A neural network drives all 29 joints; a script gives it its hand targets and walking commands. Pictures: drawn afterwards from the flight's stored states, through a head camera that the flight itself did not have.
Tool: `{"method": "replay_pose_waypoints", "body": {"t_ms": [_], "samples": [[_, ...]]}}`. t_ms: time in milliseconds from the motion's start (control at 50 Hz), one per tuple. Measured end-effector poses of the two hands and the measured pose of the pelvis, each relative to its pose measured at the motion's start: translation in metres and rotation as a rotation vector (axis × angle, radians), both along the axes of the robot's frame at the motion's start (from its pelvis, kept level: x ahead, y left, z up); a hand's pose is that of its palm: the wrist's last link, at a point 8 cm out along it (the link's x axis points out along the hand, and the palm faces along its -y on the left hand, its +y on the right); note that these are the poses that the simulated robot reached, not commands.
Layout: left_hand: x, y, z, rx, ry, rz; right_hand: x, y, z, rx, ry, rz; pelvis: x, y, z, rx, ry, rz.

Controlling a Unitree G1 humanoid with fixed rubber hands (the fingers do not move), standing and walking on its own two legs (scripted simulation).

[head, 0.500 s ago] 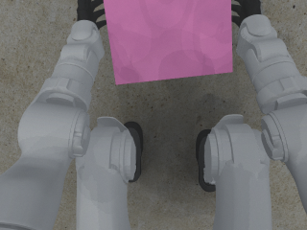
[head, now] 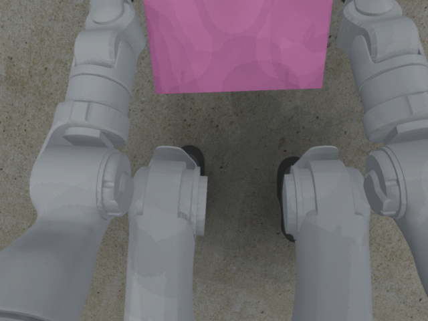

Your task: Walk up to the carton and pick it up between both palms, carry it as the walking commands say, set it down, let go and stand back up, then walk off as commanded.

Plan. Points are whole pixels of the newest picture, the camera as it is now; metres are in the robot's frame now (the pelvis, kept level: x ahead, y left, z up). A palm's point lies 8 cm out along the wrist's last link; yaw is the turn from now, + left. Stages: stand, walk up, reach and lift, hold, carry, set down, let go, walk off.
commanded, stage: reach and lift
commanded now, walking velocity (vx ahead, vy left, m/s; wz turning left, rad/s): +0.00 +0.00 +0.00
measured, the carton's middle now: (234, 24) +0.52 +0.02 -0.23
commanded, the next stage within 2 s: none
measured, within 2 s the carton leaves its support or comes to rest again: neither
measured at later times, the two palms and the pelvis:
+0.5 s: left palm (103, 1) +0.52 +0.17 -0.09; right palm out of the picture +0.53 -0.14 -0.12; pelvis +0.00 +0.00 +0.03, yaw +0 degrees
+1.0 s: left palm out of the picture +0.50 +0.16 -0.03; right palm out of the picture +0.52 -0.15 -0.04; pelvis -0.02 +0.00 +0.08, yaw +0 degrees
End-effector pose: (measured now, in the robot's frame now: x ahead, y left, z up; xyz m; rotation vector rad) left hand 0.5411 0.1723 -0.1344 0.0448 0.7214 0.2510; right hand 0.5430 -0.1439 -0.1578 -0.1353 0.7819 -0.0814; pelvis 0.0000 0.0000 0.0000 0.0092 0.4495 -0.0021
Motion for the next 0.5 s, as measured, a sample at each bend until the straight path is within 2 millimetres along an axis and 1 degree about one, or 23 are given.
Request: {"method": "replay_pose_waypoints", "body": {"t_ms": [180, 280, 360, 500], "samples": [[0.007, -0.003, 0.01, 0.042, -0.011, 0.023, 0.009, 0.003, 0.011, -0.047, -0.022, -0.024, 0.004, -0.001, 0.009, -0.003, 0.019, 0.002], [0.003, -0.001, 0.017, 0.035, -0.017, 0.042, 0.009, 0.006, 0.018, -0.041, -0.028, -0.019, 0.007, -0.001, 0.015, -0.002, 0.016, 0.001], [-0.006, 0.001, 0.025, 0.015, -0.023, 0.073, 0.004, 0.008, 0.026, -0.028, -0.032, -0.021, 0.008, -0.001, 0.021, -0.003, 0.005, 0.003], [-0.021, -0.002, 0.04, -0.018, -0.023, 0.095, -0.014, 0.005, 0.041, -0.012, -0.028, -0.044, 0.003, 0.002, 0.033, -0.011, -0.02, 0.009]]}}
